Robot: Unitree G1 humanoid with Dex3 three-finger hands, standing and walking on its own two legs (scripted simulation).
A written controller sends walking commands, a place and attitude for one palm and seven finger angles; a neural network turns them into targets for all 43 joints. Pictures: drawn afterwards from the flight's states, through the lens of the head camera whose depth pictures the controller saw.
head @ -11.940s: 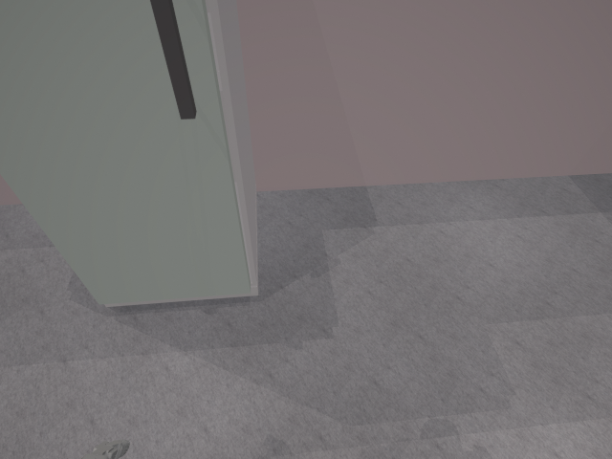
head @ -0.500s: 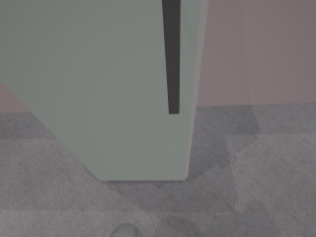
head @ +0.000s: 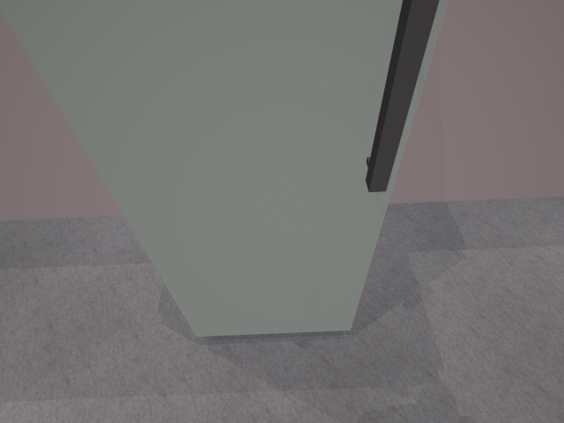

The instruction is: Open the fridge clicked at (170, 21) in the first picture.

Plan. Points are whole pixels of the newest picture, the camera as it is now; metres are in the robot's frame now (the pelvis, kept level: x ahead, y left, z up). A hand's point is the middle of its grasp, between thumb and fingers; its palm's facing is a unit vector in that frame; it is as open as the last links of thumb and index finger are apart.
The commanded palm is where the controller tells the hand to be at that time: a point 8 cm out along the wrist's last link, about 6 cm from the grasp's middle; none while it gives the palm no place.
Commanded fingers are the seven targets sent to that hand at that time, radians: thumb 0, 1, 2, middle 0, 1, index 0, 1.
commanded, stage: come to a stop and stand still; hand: right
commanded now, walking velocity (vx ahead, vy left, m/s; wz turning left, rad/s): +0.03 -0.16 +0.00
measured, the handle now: (390, 95) +0.48 -0.13 +0.23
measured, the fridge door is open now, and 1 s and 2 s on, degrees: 0 0 0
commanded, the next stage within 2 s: look again from close up in 1.28 s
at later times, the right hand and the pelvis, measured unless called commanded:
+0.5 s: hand out of the picture -0.02 -0.19 -0.17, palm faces +0.00 +0.98 -0.20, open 7.4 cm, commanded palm none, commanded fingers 0.00 -0.90 -0.90 0.20 0.30 0.20 0.30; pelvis -0.01 -0.02 +0.00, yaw +1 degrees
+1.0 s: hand out of the picture -0.01 -0.20 -0.17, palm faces -0.02 +0.99 -0.16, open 7.3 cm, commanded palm none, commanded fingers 0.00 -0.90 -0.90 0.20 0.30 0.20 0.30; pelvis +0.00 -0.04 +0.01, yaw +2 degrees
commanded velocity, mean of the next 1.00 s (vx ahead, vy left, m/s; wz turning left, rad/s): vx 0.00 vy -0.01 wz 0.00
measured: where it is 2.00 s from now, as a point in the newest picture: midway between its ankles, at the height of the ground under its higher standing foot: outside the picture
